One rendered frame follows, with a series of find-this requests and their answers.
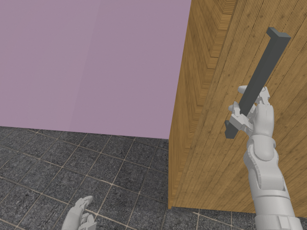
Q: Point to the wardrobe door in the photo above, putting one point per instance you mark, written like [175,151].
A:
[215,176]

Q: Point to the left robot hand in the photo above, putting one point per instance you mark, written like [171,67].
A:
[75,218]

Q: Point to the robot right forearm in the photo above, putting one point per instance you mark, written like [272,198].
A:
[271,199]

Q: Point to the handle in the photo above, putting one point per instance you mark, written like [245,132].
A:
[268,61]

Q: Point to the right robot hand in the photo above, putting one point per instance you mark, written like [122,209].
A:
[261,116]

